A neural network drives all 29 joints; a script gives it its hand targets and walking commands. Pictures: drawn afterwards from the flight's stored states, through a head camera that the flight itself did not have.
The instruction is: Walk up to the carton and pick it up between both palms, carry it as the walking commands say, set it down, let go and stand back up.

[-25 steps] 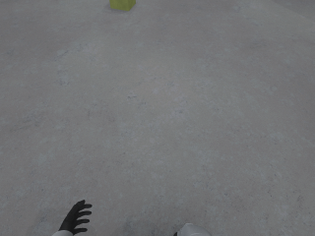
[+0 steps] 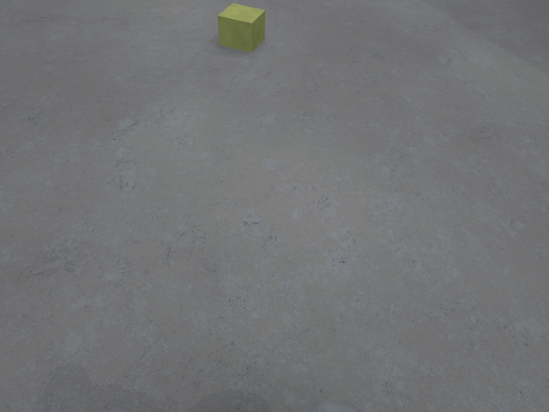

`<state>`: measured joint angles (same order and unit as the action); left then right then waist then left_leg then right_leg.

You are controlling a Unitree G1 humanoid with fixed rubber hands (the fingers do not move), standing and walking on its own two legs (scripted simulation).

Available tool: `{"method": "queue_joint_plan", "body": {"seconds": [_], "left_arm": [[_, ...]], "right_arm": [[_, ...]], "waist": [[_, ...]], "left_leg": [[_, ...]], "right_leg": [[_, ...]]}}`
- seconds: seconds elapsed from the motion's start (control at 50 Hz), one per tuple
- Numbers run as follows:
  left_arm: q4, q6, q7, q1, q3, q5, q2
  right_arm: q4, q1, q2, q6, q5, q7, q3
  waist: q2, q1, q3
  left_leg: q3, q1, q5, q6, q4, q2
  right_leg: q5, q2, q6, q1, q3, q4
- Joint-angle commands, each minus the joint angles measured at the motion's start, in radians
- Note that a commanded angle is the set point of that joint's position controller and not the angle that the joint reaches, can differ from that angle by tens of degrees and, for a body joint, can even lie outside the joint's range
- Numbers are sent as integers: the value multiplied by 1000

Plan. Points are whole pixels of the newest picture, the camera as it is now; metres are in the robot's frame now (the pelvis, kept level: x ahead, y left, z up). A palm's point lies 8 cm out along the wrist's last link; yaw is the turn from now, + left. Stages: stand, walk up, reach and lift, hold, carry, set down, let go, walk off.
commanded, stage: walk up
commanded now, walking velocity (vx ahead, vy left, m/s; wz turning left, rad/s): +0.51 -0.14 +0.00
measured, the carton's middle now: (242, 27) +2.73 +0.14 -0.67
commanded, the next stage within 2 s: none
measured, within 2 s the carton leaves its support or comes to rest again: neither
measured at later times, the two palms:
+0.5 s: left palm (140, 352) +0.24 +0.22 -0.12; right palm (425, 326) +0.29 -0.29 -0.15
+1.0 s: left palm (147, 192) +0.59 +0.28 -0.12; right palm (365, 252) +0.43 -0.20 -0.12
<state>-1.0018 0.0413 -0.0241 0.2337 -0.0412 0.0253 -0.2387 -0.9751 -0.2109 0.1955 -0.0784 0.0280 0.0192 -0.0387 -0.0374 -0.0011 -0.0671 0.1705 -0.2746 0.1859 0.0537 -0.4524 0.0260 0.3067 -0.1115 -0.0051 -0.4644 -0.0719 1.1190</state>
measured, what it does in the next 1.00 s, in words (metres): walks ahead: right foot, then left foot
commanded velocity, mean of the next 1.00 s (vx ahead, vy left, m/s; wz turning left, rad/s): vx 0.50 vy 0.06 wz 0.00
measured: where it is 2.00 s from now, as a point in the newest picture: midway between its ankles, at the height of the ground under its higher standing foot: (248, 223)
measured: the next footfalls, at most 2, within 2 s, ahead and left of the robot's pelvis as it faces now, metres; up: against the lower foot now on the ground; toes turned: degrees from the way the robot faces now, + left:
right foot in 0.28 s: +0.25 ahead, -0.16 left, +0.00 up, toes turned -9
left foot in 0.70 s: +0.48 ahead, +0.14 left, +0.00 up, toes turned +10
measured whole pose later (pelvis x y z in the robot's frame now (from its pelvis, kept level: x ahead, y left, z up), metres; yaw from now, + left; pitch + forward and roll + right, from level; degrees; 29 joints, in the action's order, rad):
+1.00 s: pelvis +0.46 +0.04 +0.01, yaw +0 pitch +0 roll +1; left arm -0.94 0.02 -0.04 0.09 -0.05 0.03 -0.23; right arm -1.05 -0.34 0.19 -0.08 0.02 0.00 -0.03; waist -0.05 0.05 -0.06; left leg 0.18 -0.11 0.20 0.03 -0.31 0.01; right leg 0.18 -0.13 -0.03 -0.52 -0.10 0.84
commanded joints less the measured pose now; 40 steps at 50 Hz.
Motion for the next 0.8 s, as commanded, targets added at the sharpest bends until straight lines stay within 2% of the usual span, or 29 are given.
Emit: {"method": "queue_joint_plan", "body": {"seconds": [0.0,0.04,0.06,0.1,0.12,0.16,0.2,0.24,0.26,0.28,0.3,0.32,0.34,0.36,0.38,0.4,0.42,0.44,0.48,0.54,0.58,0.6,0.64,0.66,0.68,0.7,0.72,0.74,0.78], "left_arm": [[37,-17,-12,36,-15,5,-36],[72,-18,-21,-52,-14,4,-35],[92,-19,-36,-88,-5,0,-20],[130,-8,-46,-198,-3,-6,-17],[132,-3,-35,-228,-12,-5,-38],[147,8,-35,-237,-9,-1,-19],[144,12,-25,-248,-7,3,-27],[89,27,-4,-74,-24,4,-71],[55,32,4,77,-46,14,-126],[20,40,17,207,-69,36,-222],[-26,36,32,302,-76,14,-318],[-20,35,36,276,-72,3,-279],[2,39,33,175,-68,7,-239],[-9,49,31,85,-43,0,-159],[12,47,29,33,-41,0,-121],[3,50,23,3,-27,-11,-93],[-5,55,20,32,-30,-6,-92],[-4,53,20,45,-38,-7,-103],[-44,59,23,151,-22,-3,-105],[-17,57,20,102,-29,1,-141],[-27,48,19,137,-35,2,-142],[-16,40,18,121,-39,2,-159],[-46,33,17,197,-26,-4,-144],[-52,36,19,211,-13,-9,-119],[-36,40,18,196,-10,-7,-109],[34,44,14,132,1,-8,-29],[56,39,18,124,-17,-10,-70],[54,31,24,125,-18,-1,-75],[54,36,8,55,-11,-4,-52]], "right_arm": [[3,-136,168,-29,-13,-15,-31],[9,-108,174,-29,-12,-10,-25],[2,-109,156,-31,-3,-5,-21],[-15,-148,140,-28,-8,-8,-20],[-32,-176,179,-20,-13,-13,-21],[-21,-203,173,-15,-7,-16,-24],[-39,-206,182,-4,-10,-19,-25],[-37,-183,198,4,-13,-14,-22],[-26,-195,146,9,-9,-14,-9],[5,-184,97,4,3,-17,8],[30,-179,128,9,3,-15,-11],[34,-180,145,12,-1,-7,-23],[39,-155,122,14,5,1,-18],[26,-127,113,24,4,3,-22],[33,-149,81,33,2,8,-16],[16,-172,67,53,3,14,-17],[25,-153,73,68,-1,24,-17],[30,-116,66,74,0,32,-15],[69,-18,75,75,9,31,-22],[79,58,58,73,-13,50,2],[102,150,64,71,-21,62,7],[88,152,74,62,-23,62,3],[81,128,72,40,-10,47,-4],[38,-9,128,25,-2,34,-19],[-23,-187,204,9,8,19,-47],[-36,-335,317,5,32,3,-67],[-39,-400,373,6,16,-8,-79],[-13,-288,301,6,8,-9,-63],[9,-115,188,-5,1,-10,-44]], "waist": [[97,13,6],[138,15,10],[249,14,-5],[252,33,-29],[168,51,-2],[209,47,-13],[172,48,22],[86,-43,55],[16,-100,90],[-158,-149,121],[-224,-149,232],[-77,-99,230],[-54,-71,142],[-20,-22,63],[-115,-11,66],[-144,18,2],[-184,16,16],[-186,4,-10],[-62,-22,-61],[-154,-15,-71],[-197,-41,-103],[-251,-37,-36],[-139,-22,-5],[-19,58,100],[86,121,205],[280,182,290],[293,191,388],[219,135,299],[143,64,94]], "left_leg": [[-360,133,-172,90,297,377],[-295,168,-113,77,310,307],[-203,129,-7,41,335,261],[-164,110,48,48,375,229],[-166,143,15,69,361,220],[-176,144,36,61,358,255],[-170,181,-36,63,274,244],[-98,69,-82,37,53,190],[-64,-85,-43,-10,-151,122],[-15,-352,187,-46,-484,29],[-142,-444,334,-56,-737,2],[-227,-410,262,-70,-822,78],[-220,-459,208,-79,-875,90],[-222,-436,101,-83,-837,138],[-197,-386,98,-81,-836,127],[-213,-318,73,-81,-768,136],[-183,-297,73,-86,-767,125],[-181,-354,39,-79,-758,119],[-166,-341,-15,-90,-660,128],[-106,-248,-46,-94,-385,104],[-61,-173,-72,-96,-234,84],[-37,-139,-9,-93,-180,52],[26,29,-18,-85,-86,11],[27,206,-50,-72,-63,16],[-44,394,41,-46,-33,66],[-438,542,238,52,75,355],[-756,606,236,122,241,520],[-654,518,263,111,218,484],[-429,267,146,109,263,352]], "right_leg": [[-77,-66,-22,-113,67,-37],[-133,-51,-29,-105,52,-172],[-183,-36,-24,-82,24,-253],[-153,-1,-28,-13,-25,-419],[-125,24,-34,42,-59,-436],[-136,9,-26,34,-44,-483],[-98,28,-15,94,-47,-551],[-110,45,-18,341,-95,-659],[-66,-3,1,538,-2,-678],[1,-252,74,697,326,-761],[-133,-433,153,739,646,-855],[-131,-435,177,623,606,-854],[-243,-387,186,589,539,-837],[-376,-325,150,486,382,-834],[-443,-279,135,433,310,-841],[-518,-226,84,330,211,-834],[-470,-216,89,328,168,-847],[-498,-221,99,373,170,-852],[-533,-234,92,303,162,-888],[-471,-193,80,255,20,-934],[-294,-158,46,209,6,-962],[-282,-150,69,307,-13,-938],[-179,-148,80,243,-18,-846],[-247,-120,70,238,-43,-664],[-197,-72,53,152,-65,-396],[137,40,29,-99,-93,-61],[251,74,32,-222,22,150],[182,3,37,-256,89,203],[29,-64,5,-214,81,137]]}}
